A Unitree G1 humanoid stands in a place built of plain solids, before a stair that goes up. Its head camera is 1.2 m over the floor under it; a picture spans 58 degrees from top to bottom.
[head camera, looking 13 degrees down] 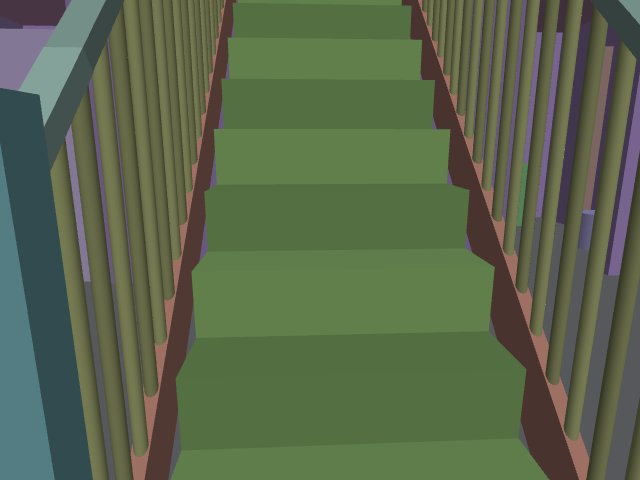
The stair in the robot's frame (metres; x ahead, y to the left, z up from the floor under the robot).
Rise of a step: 0.21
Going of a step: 0.23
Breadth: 0.90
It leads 3 degrees to the left of straight ahead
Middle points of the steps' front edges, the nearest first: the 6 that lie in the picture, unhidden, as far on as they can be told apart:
1.00 -0.09 0.62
1.23 -0.08 0.83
1.46 -0.06 1.04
1.69 -0.05 1.24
1.92 -0.04 1.45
2.15 -0.03 1.66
